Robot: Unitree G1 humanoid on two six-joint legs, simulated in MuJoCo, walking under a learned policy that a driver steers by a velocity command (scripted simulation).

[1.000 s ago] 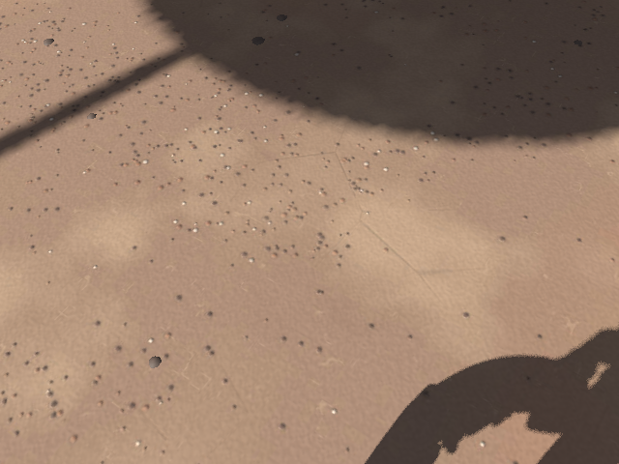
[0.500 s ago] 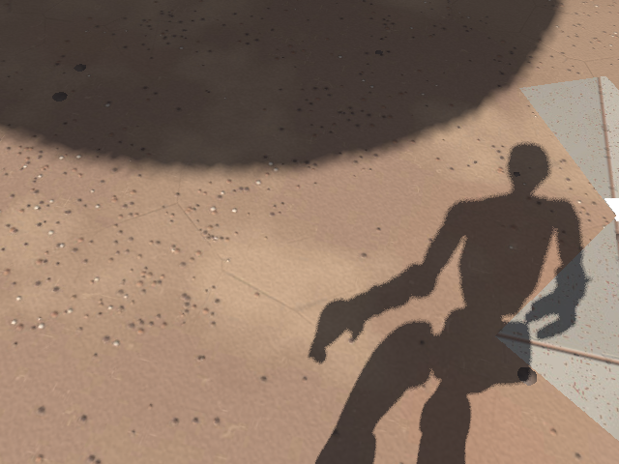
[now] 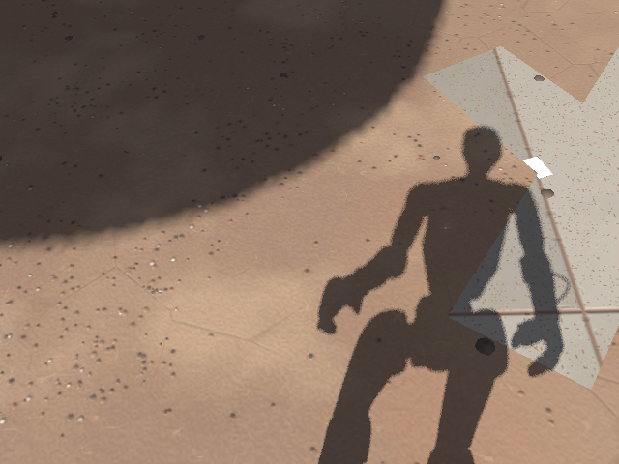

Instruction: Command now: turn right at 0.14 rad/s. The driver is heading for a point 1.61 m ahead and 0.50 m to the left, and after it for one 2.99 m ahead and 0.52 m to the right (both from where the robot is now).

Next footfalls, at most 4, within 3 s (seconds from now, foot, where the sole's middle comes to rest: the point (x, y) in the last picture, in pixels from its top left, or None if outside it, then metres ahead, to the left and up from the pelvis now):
0.14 left None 0.02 0.12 -0.78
1.94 left None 0.44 0.06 -0.78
2.50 right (367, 343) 0.78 -0.07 -0.78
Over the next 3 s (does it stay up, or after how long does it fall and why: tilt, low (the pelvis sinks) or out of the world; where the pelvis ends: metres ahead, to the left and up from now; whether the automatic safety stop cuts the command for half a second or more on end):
stays up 0.82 0.09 -0.02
